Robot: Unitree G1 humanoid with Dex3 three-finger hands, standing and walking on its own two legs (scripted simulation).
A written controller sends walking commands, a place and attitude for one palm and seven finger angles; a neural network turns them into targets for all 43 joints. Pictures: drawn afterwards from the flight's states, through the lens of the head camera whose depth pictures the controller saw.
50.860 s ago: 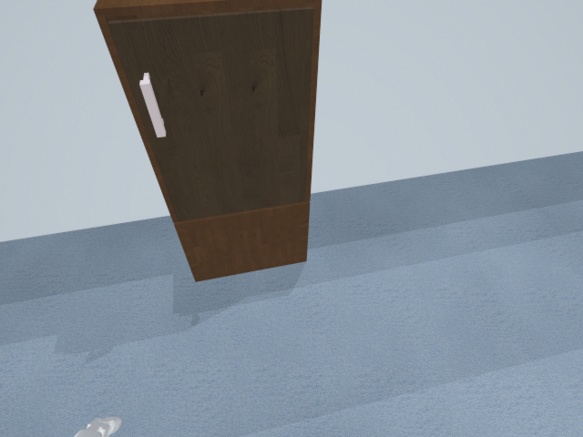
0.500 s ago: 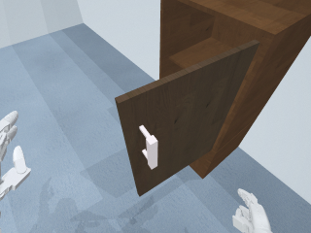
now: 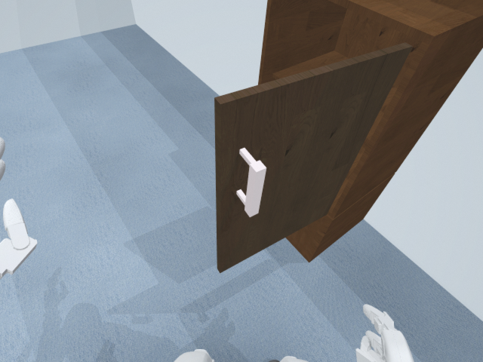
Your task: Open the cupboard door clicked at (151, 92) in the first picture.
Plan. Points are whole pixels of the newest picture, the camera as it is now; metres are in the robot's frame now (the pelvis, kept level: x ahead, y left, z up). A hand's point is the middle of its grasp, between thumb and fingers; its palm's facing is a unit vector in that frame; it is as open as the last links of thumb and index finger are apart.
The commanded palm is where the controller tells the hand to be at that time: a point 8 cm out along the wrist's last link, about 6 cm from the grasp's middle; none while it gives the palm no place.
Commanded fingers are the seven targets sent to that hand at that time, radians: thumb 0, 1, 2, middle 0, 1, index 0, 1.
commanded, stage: step back with the hand held close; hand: left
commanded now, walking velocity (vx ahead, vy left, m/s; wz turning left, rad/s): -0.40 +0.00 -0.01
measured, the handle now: (248, 183) +0.41 +0.02 +0.06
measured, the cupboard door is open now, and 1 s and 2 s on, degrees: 84 84 84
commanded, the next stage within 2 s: stop stepping back and stand still in 0.26 s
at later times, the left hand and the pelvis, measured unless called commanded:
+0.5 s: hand (26, 317) +0.13 +0.22 +0.18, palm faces +0.31 -0.80 -0.51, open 7.4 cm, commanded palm +0.07 +0.26 +0.19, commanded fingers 0.00 0.90 0.90 -0.20 -0.30 -0.20 -0.30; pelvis -0.08 -0.03 +0.02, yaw -3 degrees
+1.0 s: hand out of the picture +0.05 +0.23 +0.18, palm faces +0.42 -0.80 -0.42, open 7.4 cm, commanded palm -0.01 +0.27 +0.19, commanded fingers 0.00 0.90 0.90 -0.20 -0.30 -0.20 -0.30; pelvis -0.16 -0.03 +0.01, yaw -1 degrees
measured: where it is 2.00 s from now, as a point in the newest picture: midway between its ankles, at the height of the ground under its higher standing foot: outside the picture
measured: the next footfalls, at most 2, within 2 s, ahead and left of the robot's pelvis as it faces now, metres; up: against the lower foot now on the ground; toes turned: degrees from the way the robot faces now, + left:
right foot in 0.26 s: -0.09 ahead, -0.13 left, +0.00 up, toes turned -3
left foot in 0.44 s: +0.00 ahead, +0.05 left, +0.00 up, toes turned -1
